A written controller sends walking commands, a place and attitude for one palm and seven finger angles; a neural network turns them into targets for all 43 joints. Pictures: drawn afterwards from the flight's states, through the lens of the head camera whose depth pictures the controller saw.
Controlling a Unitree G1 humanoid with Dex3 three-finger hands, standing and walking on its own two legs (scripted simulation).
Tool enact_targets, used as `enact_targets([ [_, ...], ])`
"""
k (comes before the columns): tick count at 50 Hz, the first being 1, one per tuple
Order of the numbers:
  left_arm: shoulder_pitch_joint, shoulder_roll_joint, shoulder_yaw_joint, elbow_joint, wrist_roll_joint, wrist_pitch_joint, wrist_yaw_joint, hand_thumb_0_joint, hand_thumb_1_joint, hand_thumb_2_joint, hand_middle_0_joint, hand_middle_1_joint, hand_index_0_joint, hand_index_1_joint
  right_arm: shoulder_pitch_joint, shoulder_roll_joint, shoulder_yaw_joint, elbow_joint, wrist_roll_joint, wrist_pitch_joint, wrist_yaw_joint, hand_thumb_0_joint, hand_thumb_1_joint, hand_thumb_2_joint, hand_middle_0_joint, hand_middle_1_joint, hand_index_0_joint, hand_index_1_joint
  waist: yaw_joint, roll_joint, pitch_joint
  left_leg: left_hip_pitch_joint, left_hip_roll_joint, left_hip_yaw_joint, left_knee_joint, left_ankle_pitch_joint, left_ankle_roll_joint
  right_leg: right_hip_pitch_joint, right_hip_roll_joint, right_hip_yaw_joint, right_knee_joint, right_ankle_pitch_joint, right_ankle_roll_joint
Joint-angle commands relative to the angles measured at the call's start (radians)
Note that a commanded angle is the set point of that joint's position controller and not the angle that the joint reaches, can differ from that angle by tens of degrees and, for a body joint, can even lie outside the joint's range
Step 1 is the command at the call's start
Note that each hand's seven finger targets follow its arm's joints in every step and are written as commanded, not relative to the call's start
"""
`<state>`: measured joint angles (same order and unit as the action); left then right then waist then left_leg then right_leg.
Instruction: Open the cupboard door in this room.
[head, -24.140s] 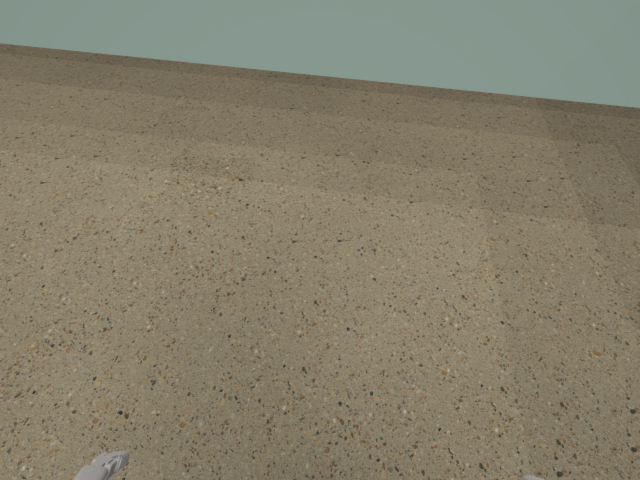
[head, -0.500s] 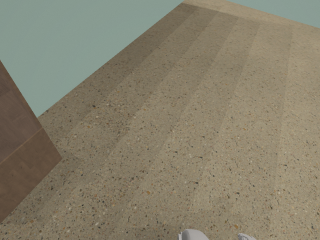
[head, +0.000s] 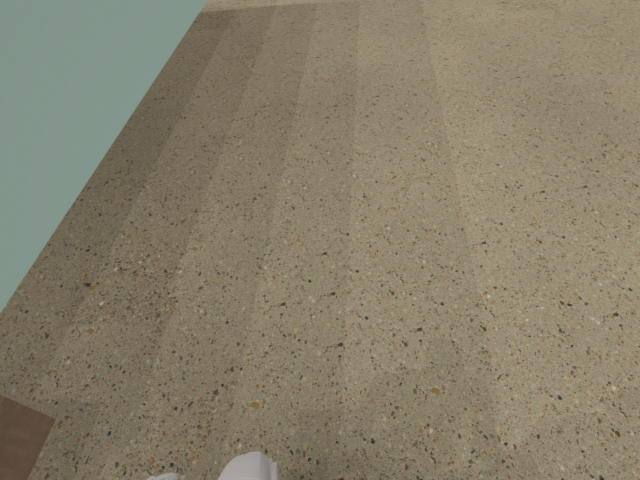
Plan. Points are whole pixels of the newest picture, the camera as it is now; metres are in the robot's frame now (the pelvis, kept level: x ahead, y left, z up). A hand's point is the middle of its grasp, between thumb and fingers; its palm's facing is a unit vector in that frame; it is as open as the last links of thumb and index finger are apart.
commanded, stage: walk to a spot facing it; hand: left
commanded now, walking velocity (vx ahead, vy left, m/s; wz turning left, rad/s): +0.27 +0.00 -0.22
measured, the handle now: out of the picture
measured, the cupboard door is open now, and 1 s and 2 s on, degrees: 0 0 0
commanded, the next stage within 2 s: turn to face it in 0.14 s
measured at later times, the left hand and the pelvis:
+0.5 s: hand out of the picture +0.14 +0.25 -0.18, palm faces +0.03 -0.98 -0.18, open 7.4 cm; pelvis +0.12 +0.06 +0.00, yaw -1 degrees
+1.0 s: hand (194, 434) +0.20 +0.21 -0.14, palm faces +0.26 -0.92 -0.28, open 7.4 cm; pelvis +0.12 -0.01 +0.00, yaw +17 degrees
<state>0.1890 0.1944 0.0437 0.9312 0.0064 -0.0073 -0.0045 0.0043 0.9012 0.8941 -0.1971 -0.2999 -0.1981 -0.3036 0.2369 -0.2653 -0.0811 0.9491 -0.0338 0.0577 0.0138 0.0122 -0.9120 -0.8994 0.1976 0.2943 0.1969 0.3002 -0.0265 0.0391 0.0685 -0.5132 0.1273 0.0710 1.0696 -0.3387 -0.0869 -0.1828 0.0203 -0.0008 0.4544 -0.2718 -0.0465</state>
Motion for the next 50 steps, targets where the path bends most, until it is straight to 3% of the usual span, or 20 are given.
enact_targets([
  [1, 0.093, 0.199, 0.049, -0.018, 0.005, -0.042, 0.007, 0.000, 0.900, 0.900, -0.200, -0.300, -0.200, -0.300, -0.054, -0.058, -0.008, -0.082, 0.000, -0.050, 0.004, 0.000, -0.900, -0.900, 0.200, 0.300, 0.200, 0.300, 0.049, -0.160, -0.045, -0.141, 0.001, -0.023, -0.033, 0.069, -0.012, 0.130, -0.231, 0.229, -0.201, 0.187, -0.107],
  [7, 0.136, 0.181, 0.041, 0.025, 0.015, -0.054, 0.015, 0.000, 0.900, 0.900, -0.200, -0.300, -0.200, -0.300, -0.155, -0.042, 0.005, -0.111, 0.007, -0.069, 0.004, 0.000, -0.900, -0.900, 0.200, 0.300, 0.200, 0.300, 0.066, -0.140, -0.005, -0.152, -0.007, -0.031, -0.183, 0.052, 0.000, 0.161, -0.264, 0.280, -0.212, 0.222, -0.151],
  [11, 0.143, 0.179, 0.038, 0.050, 0.017, -0.051, 0.020, 0.000, 0.900, 0.900, -0.200, -0.300, -0.200, -0.300, -0.171, -0.024, 0.016, -0.110, 0.014, -0.088, 0.002, 0.000, -0.900, -0.900, 0.200, 0.300, 0.200, 0.300, 0.067, -0.151, -0.018, 0.010, -0.048, -0.007, -0.377, 0.021, 0.023, 0.140, -0.253, 0.275, -0.151, 0.366, -0.136],
  [14, 0.100, 0.149, 0.028, 0.076, 0.006, -0.049, 0.026, 0.000, 0.900, 0.900, -0.200, -0.300, -0.200, -0.300, 0.053, -0.039, 0.022, -0.008, 0.014, -0.108, -0.015, 0.000, -0.900, -0.900, 0.200, 0.300, 0.200, 0.300, -0.031, -0.089, -0.108, 0.347, -0.089, 0.017, -0.623, 0.252, 0.043, 0.076, -0.146, 0.139, 0.064, 0.477, -0.049],
  [15, 0.148, 0.105, 0.017, 0.082, -0.002, -0.047, 0.028, 0.000, 0.900, 0.900, -0.200, -0.300, -0.200, -0.300, 0.153, -0.105, 0.013, 0.027, 0.008, -0.119, -0.022, 0.000, -0.900, -0.900, 0.200, 0.300, 0.200, 0.300, -0.048, 0.051, -0.202, 0.568, 0.039, -0.121, -0.625, 0.463, 0.090, -0.055, -0.072, 0.083, 0.248, 0.297, 0.000],
  [16, 0.205, 0.055, -0.001, 0.090, -0.011, -0.045, 0.025, 0.000, 0.900, 0.900, -0.200, -0.300, -0.200, -0.300, 0.221, -0.184, 0.000, 0.042, 0.006, -0.119, -0.026, 0.000, -0.900, -0.900, 0.200, 0.300, 0.200, 0.300, -0.048, 0.277, -0.269, 0.702, 0.277, -0.379, -0.646, 0.751, 0.206, -0.236, 0.016, -0.032, 0.467, -0.240, 0.048],
  [17, 0.206, 0.059, -0.002, 0.094, -0.005, -0.040, 0.033, 0.000, 0.900, 0.900, -0.200, -0.300, -0.200, -0.300, 0.191, -0.168, 0.012, 0.043, 0.015, -0.095, -0.029, 0.000, -0.900, -0.900, 0.200, 0.300, 0.200, 0.300, -0.025, 0.236, -0.235, 0.589, 0.304, -0.397, -0.698, 0.739, 0.268, -0.215, -0.010, 0.016, 0.549, -0.385, 0.047],
  [18, 0.179, 0.058, -0.005, 0.109, 0.005, -0.027, 0.039, 0.000, 0.900, 0.900, -0.200, -0.300, -0.200, -0.300, 0.119, -0.128, 0.021, 0.034, 0.013, -0.089, -0.034, 0.000, -0.900, -0.900, 0.200, 0.300, 0.200, 0.300, -0.008, 0.222, -0.143, 0.461, 0.269, -0.390, -0.755, 0.600, 0.270, -0.221, -0.052, 0.029, 0.581, -0.351, 0.056],
  [21, 0.074, 0.056, -0.001, 0.106, 0.009, -0.012, 0.025, 0.000, 0.900, 0.900, -0.200, -0.300, -0.200, -0.300, 0.055, -0.064, 0.038, 0.032, 0.013, -0.091, -0.043, 0.000, -0.900, -0.900, 0.200, 0.300, 0.200, 0.300, 0.011, 0.117, -0.013, 0.293, 0.164, -0.330, -0.786, 0.586, 0.253, -0.212, -0.094, 0.017, 0.553, -0.235, 0.079],
  [23, 0.074, 0.057, 0.003, 0.107, 0.006, -0.001, 0.021, 0.000, 0.900, 0.900, -0.200, -0.300, -0.200, -0.300, 0.049, -0.074, 0.032, 0.038, 0.017, -0.090, -0.044, 0.000, -0.900, -0.900, 0.200, 0.300, 0.200, 0.300, 0.025, 0.080, -0.056, 0.323, 0.126, -0.293, -0.780, 0.605, 0.240, -0.217, -0.086, 0.005, 0.553, -0.169, 0.092],
  [27, 0.055, 0.070, 0.022, 0.081, 0.013, 0.021, 0.029, 0.000, 0.900, 0.900, -0.200, -0.300, -0.200, -0.300, 0.070, -0.082, 0.007, 0.031, 0.020, -0.079, -0.038, 0.000, -0.900, -0.900, 0.200, 0.300, 0.200, 0.300, 0.027, 0.036, -0.120, 0.368, 0.107, -0.314, -0.793, 0.474, 0.232, -0.300, -0.086, 0.011, 0.627, -0.083, 0.118],
  [38, -0.143, 0.078, 0.029, -0.049, 0.001, 0.028, 0.033, 0.000, 0.900, 0.900, -0.200, -0.300, -0.200, -0.300, 0.113, -0.112, -0.031, 0.013, 0.007, -0.050, -0.029, 0.000, -0.900, -0.900, 0.200, 0.300, 0.200, 0.300, -0.017, 0.103, -0.091, 0.314, 0.084, -0.482, -0.744, 0.427, 0.273, -0.266, -0.052, 0.018, 0.397, -0.166, 0.124],
  [41, -0.096, 0.081, 0.029, -0.053, -0.008, 0.024, 0.035, 0.000, 0.900, 0.900, -0.200, -0.300, -0.200, -0.300, 0.080, -0.128, -0.041, -0.011, 0.006, -0.041, -0.027, 0.000, -0.900, -0.900, 0.200, 0.300, 0.200, 0.300, 0.000, 0.126, -0.130, 0.269, 0.053, -0.508, -0.710, 0.452, 0.255, -0.133, -0.018, 0.011, 0.228, -0.145, 0.110],
  [43, -0.029, 0.103, 0.034, -0.044, -0.010, 0.014, 0.038, 0.000, 0.900, 0.900, -0.200, -0.300, -0.200, -0.300, 0.047, -0.129, -0.047, -0.028, 0.014, -0.037, -0.024, 0.000, -0.900, -0.900, 0.200, 0.300, 0.200, 0.300, 0.034, 0.102, -0.152, 0.198, 0.007, -0.488, -0.649, 0.414, 0.211, 0.022, -0.019, 0.000, 0.013, 0.001, 0.104],
  [44, 0.009, 0.137, 0.042, -0.039, -0.007, 0.005, 0.043, 0.000, 0.900, 0.900, -0.200, -0.300, -0.200, -0.300, 0.047, -0.100, -0.046, -0.036, 0.021, -0.037, -0.019, 0.000, -0.900, -0.900, 0.200, 0.300, 0.200, 0.300, 0.048, 0.034, -0.177, 0.094, -0.039, -0.449, -0.598, 0.283, 0.159, 0.173, -0.085, 0.044, -0.129, 0.074, 0.092],
  [45, 0.024, 0.229, 0.059, -0.044, 0.009, -0.004, 0.050, 0.000, 0.900, 0.900, -0.200, -0.300, -0.200, -0.300, 0.059, -0.041, -0.037, -0.053, 0.030, -0.038, -0.012, 0.000, -0.900, -0.900, 0.200, 0.300, 0.200, 0.300, 0.055, -0.229, -0.187, -0.096, -0.154, -0.263, -0.404, -0.007, 0.076, 0.308, -0.338, 0.267, -0.223, 0.019, 0.017],
  [46, 0.010, 0.259, 0.059, -0.061, 0.011, -0.001, 0.050, 0.000, 0.900, 0.900, -0.200, -0.300, -0.200, -0.300, 0.020, -0.059, -0.042, -0.075, 0.019, -0.037, -0.015, 0.000, -0.900, -0.900, 0.200, 0.300, 0.200, 0.300, 0.063, -0.300, -0.133, -0.139, -0.206, -0.134, -0.195, -0.244, 0.038, 0.175, -0.515, 0.395, -0.213, 0.146, -0.085],
  [47, -0.030, 0.236, 0.050, -0.078, 0.009, 0.002, 0.049, 0.000, 0.900, 0.900, -0.200, -0.300, -0.200, -0.300, 0.015, -0.078, -0.048, -0.074, 0.011, -0.030, -0.010, 0.000, -0.900, -0.900, 0.200, 0.300, 0.200, 0.300, 0.037, -0.190, -0.090, -0.104, -0.165, -0.155, -0.038, -0.215, 0.045, 0.056, -0.496, 0.309, -0.191, 0.195, -0.116],
  [48, -0.082, 0.182, 0.051, -0.087, 0.005, -0.006, 0.052, 0.000, 0.900, 0.900, -0.200, -0.300, -0.200, -0.300, 0.038, -0.079, -0.051, -0.055, 0.011, -0.010, -0.007, 0.000, -0.900, -0.900, 0.200, 0.300, 0.200, 0.300, 0.006, -0.215, -0.081, -0.082, -0.135, -0.162, 0.044, -0.172, 0.041, 0.001, -0.448, 0.250, -0.198, 0.161, -0.096],
  [50, -0.118, 0.144, 0.028, -0.096, 0.004, -0.008, 0.044, 0.000, 0.900, 0.900, -0.200, -0.300, -0.200, -0.300, 0.048, -0.055, -0.043, -0.025, 0.007, 0.003, 0.003, 0.000, -0.900, -0.900, 0.200, 0.300, 0.200, 0.300, -0.023, -0.171, -0.015, -0.077, -0.109, -0.124, 0.141, -0.064, 0.023, -0.033, -0.343, 0.102, -0.156, 0.254, -0.058],
])
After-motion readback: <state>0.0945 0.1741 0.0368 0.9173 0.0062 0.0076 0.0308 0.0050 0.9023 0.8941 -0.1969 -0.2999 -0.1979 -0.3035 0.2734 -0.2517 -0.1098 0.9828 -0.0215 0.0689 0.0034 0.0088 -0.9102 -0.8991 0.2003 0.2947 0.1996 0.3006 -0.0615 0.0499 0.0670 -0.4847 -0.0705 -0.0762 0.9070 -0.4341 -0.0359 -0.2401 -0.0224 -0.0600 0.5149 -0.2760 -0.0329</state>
